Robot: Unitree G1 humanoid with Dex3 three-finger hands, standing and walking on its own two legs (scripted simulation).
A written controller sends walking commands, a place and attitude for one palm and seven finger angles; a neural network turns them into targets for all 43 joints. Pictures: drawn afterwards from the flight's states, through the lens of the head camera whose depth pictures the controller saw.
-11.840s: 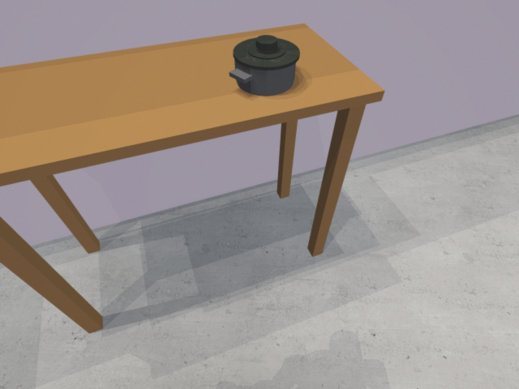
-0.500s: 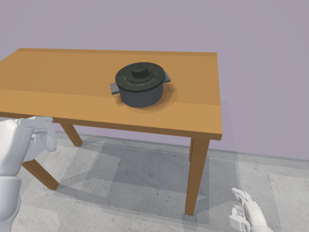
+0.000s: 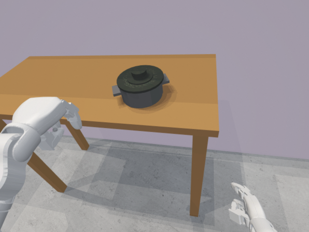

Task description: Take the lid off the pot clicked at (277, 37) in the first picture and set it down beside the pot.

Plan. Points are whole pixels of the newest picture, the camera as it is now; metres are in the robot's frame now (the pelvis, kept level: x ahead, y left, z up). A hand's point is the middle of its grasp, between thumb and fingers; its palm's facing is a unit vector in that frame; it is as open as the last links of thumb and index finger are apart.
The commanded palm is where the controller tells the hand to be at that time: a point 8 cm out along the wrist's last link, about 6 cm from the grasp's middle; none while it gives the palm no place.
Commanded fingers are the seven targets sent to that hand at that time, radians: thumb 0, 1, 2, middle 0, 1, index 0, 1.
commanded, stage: reach forward and open the fingers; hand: left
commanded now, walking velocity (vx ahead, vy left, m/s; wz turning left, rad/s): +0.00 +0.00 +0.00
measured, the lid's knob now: (138, 72) +0.56 +0.14 +0.15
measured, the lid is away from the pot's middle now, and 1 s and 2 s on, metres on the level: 0.00 0.00 0.00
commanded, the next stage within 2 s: move the open hand above the knob in 0.40 s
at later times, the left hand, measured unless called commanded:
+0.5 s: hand (65, 111) +0.30 +0.25 +0.21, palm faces -0.08 +0.01 -1.00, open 9.7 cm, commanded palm +0.27 +0.24 +0.28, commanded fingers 0.00 -0.34 1.64 -0.88 -0.08 -0.88 -0.08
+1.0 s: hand (89, 92) +0.38 +0.22 +0.21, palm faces -0.14 +0.00 -0.99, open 9.8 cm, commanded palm +0.35 +0.22 +0.28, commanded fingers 0.00 -0.34 1.64 -0.88 -0.08 -0.88 -0.08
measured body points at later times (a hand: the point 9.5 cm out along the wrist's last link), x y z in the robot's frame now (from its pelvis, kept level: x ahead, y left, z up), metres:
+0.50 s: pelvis -0.02 +0.01 +0.00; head -0.03 -0.05 +0.44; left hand +0.30 +0.25 +0.26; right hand +0.19 -0.21 -0.10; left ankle +0.03 +0.13 -0.74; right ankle +0.03 -0.11 -0.74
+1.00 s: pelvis +0.00 +0.01 +0.00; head +0.00 -0.04 +0.44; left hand +0.38 +0.22 +0.26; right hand +0.21 -0.21 -0.11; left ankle +0.03 +0.13 -0.74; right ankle +0.03 -0.11 -0.74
